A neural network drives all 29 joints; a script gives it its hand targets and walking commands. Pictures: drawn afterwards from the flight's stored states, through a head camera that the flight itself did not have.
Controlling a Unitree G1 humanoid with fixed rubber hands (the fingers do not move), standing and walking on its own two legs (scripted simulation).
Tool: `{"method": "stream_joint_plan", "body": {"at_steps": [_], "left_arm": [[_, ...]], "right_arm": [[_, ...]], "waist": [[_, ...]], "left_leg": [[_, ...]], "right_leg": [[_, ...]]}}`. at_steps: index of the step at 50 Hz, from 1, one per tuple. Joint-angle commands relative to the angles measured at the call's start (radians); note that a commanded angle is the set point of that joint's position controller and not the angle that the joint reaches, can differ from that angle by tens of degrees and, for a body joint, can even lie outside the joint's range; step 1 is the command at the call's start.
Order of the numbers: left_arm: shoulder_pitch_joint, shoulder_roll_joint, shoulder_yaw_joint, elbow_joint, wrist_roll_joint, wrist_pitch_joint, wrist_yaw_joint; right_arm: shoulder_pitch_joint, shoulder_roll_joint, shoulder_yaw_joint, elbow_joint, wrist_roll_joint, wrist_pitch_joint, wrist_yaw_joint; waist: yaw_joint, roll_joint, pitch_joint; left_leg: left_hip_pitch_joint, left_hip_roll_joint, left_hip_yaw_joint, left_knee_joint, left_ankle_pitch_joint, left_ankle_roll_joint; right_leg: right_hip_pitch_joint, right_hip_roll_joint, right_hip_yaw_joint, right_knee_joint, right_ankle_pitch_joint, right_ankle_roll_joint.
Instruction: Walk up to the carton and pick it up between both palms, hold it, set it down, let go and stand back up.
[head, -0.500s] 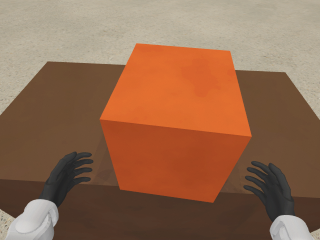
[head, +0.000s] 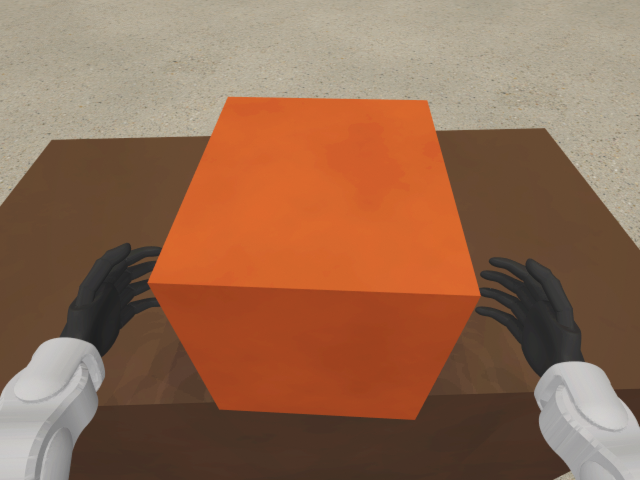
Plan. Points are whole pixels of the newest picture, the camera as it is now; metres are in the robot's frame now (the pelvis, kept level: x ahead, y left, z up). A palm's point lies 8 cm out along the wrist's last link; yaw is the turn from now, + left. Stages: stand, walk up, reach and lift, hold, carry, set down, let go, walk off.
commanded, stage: reach and lift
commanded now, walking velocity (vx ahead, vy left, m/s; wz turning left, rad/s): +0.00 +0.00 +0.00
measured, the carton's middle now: (321, 257) +0.37 +0.02 +0.10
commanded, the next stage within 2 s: none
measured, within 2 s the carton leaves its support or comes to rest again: neither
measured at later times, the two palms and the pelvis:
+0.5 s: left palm (66, 234) +0.30 +0.26 +0.21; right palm (549, 269) +0.29 -0.19 +0.18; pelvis -0.03 +0.01 +0.00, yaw +0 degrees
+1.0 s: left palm (77, 170) +0.36 +0.26 +0.24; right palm (527, 190) +0.36 -0.18 +0.22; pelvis -0.04 +0.01 +0.00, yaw +2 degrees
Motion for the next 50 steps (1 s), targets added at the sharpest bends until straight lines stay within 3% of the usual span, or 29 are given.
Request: {"method": "stream_joint_plan", "body": {"at_steps": [1,6,15,18,20,24,27,28,33,36,37,43,48,50], "left_arm": [[-0.275,0.215,0.134,-0.171,0.017,-0.025,0.002],[-0.453,0.25,0.139,-0.113,0.011,0.006,0.009],[-0.721,0.327,0.141,0.053,-0.004,0.073,0.017],[-0.833,0.347,0.127,0.09,-0.003,0.095,0.025],[-0.857,0.338,0.127,0.134,0.005,0.111,0.029],[-0.99,0.363,0.104,0.257,0.005,0.125,0.029],[-1.126,0.376,0.079,0.356,-0.001,0.126,0.034],[-1.112,0.372,0.08,0.368,0.013,0.126,0.038],[-1.289,0.382,0.028,0.441,-0.017,0.116,0.053],[-1.371,0.389,-0.008,0.532,-0.025,0.1,0.066],[-1.415,0.391,-0.023,0.545,-0.03,0.093,0.069],[-1.458,0.382,-0.057,0.67,-0.024,0.06,0.079],[-1.46,0.376,-0.061,0.676,-0.016,0.038,0.068],[-1.433,0.367,-0.052,0.682,0.003,0.03,0.062]], "right_arm": [[-0.243,-0.153,-0.079,-0.177,0.017,-0.032,-0.006],[-0.404,-0.168,-0.093,-0.12,0.026,-0.006,-0.01],[-0.684,-0.223,-0.107,0.029,0.052,0.042,-0.009],[-0.799,-0.239,-0.114,0.086,0.065,0.052,-0.002],[-0.835,-0.252,-0.103,0.141,0.077,0.059,0.003],[-0.975,-0.259,-0.099,0.247,0.086,0.074,0.013],[-1.111,-0.285,-0.128,0.348,0.074,0.084,0.026],[-1.095,-0.275,-0.111,0.38,0.081,0.087,0.031],[-1.268,-0.303,-0.117,0.501,0.08,0.083,0.056],[-1.357,-0.318,-0.113,0.591,0.079,0.077,0.079],[-1.388,-0.313,-0.116,0.616,0.074,0.073,0.083],[-1.441,-0.323,-0.077,0.752,0.082,0.043,0.107],[-1.437,-0.326,-0.072,0.795,0.082,0.004,0.1],[-1.415,-0.312,-0.058,0.804,0.085,-0.011,0.094]], "waist": [[-0.003,0.044,-0.292],[-0.005,0.056,-0.339],[-0.016,0.016,-0.423],[-0.026,0.032,-0.463],[-0.026,0.021,-0.469],[-0.034,0.021,-0.482],[-0.047,0.033,-0.487],[-0.038,0.037,-0.482],[-0.057,0.067,-0.552],[-0.058,0.089,-0.563],[-0.068,0.103,-0.582],[-0.06,0.105,-0.626],[-0.08,0.115,-0.677],[-0.073,0.114,-0.668]], "left_leg": [[0.227,-0.059,-0.023,0.038,0.471,-0.054],[0.178,-0.062,-0.007,0.029,0.388,-0.042],[0.115,-0.058,0.006,0.026,0.296,-0.013],[0.091,-0.057,0.003,0.025,0.262,-0.009],[0.096,-0.055,0.002,0.023,0.282,-0.009],[0.053,-0.058,0.001,0.011,0.186,0.005],[0.026,-0.053,-0.001,-0.003,0.1,0.006],[0.03,-0.05,-0.004,-0.005,0.11,0.005],[0.045,-0.048,-0.014,0.007,0.091,-0.006],[0.048,-0.038,-0.035,-0.001,0.027,-0.013],[0.054,-0.039,-0.035,0.007,0.029,-0.014],[0.105,-0.036,-0.054,0.028,0.11,-0.023],[0.172,-0.043,-0.055,0.062,0.245,-0.03],[0.178,-0.056,-0.045,0.074,0.282,-0.026]], "right_leg": [[-0.023,0.022,0.021,-0.016,0.496,0.019],[-0.018,0.016,0.03,-0.008,0.435,0.016],[-0.002,0.026,0.024,0.004,0.349,0.006],[0.006,0.033,0.021,0.008,0.319,-0.003],[0.008,0.039,0.013,0.01,0.338,-0.007],[0.001,0.035,0.012,0.002,0.266,-0.01],[-0.033,0.04,0.005,-0.003,0.187,-0.016],[-0.022,0.041,0.004,-0.004,0.197,-0.02],[-0.051,0.053,-0.01,-0.001,0.189,-0.023],[-0.09,0.055,-0.021,-0.005,0.139,-0.027],[-0.093,0.057,-0.023,-0.004,0.147,-0.025],[-0.097,0.063,-0.04,-0.006,0.226,-0.024],[-0.07,0.072,-0.056,-0.009,0.341,-0.014],[-0.062,0.073,-0.055,-0.012,0.369,-0.011]]}}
